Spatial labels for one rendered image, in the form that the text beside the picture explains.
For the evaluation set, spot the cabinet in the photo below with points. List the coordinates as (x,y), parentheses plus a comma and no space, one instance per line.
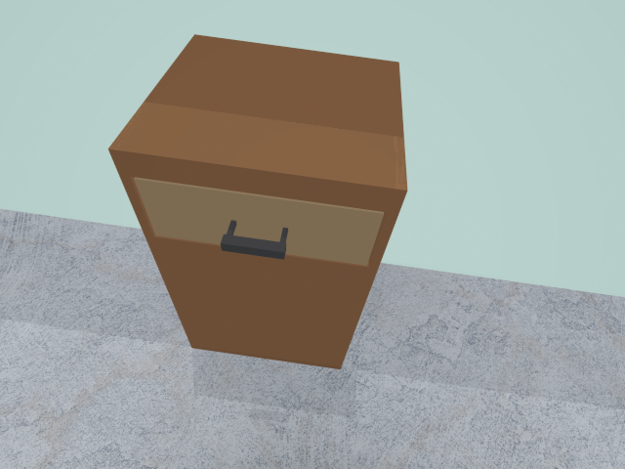
(279,121)

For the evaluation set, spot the handle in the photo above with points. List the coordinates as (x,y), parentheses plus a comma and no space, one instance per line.
(254,246)

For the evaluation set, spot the drawer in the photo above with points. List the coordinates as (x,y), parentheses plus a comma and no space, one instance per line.
(315,230)

